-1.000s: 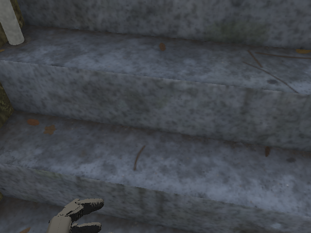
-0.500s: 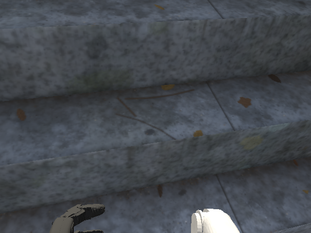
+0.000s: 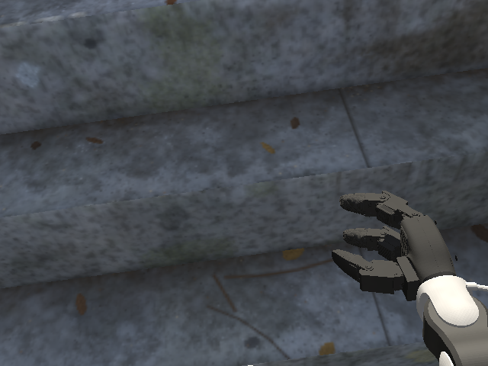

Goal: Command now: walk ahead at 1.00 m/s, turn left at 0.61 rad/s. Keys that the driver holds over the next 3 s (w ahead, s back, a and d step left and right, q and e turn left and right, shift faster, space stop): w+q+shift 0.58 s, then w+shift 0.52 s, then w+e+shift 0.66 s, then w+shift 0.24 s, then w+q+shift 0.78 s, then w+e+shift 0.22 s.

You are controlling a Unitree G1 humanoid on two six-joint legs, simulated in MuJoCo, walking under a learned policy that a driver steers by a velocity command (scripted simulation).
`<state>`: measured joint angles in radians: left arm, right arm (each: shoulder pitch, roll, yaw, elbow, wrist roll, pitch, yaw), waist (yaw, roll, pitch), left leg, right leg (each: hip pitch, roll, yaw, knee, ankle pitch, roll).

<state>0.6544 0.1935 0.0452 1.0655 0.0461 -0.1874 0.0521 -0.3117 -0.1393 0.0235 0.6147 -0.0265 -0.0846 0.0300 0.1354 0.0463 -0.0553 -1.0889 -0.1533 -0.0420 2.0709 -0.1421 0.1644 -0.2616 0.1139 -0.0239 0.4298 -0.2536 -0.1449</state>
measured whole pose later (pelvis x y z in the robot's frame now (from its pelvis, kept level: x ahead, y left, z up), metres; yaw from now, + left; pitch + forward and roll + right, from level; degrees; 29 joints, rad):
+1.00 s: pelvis +0.36 -0.05 +0.23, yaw +37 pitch +6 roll +3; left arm 0.45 0.22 0.05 1.07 -0.05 -0.15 0.02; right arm -0.08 -0.17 0.00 0.50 -0.04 -0.02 -0.02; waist -0.02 -0.02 0.02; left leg -1.17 -0.08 0.09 1.63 -0.57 0.15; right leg 0.12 -0.02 -0.17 0.13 -0.22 -0.05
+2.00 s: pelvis +0.60 -0.01 +0.59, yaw +6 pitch +4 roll +6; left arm 0.03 0.17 0.02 0.58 0.07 -0.05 0.02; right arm 0.34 -0.20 -0.05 0.78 -0.06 -0.10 -0.05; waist -0.04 -0.05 -0.10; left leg -0.36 -0.06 0.20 0.79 -0.84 0.08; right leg -0.92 0.08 0.18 1.90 -0.32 -0.04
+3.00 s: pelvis +0.87 +0.08 +0.89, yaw +33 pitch +6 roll -1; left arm -0.35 0.08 -0.05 0.46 0.04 -0.11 -0.03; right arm 0.53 -0.19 -0.08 0.86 -0.05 -0.13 -0.06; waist -0.14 0.00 -0.02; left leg -0.29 -0.16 -0.13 0.37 -0.16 0.13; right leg -0.86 0.10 -0.05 1.84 -0.30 -0.07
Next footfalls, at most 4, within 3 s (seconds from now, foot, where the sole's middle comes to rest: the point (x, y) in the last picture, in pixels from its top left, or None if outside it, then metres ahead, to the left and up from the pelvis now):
0.26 left None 0.19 0.04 -0.55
0.76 right None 0.28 -0.20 -0.56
1.00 left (241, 314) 0.44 0.13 -0.33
1.50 right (325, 123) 0.72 -0.01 -0.11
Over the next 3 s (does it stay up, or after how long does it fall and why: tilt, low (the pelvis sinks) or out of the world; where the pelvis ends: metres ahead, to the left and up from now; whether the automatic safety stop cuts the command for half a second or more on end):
stays up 0.87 0.08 0.89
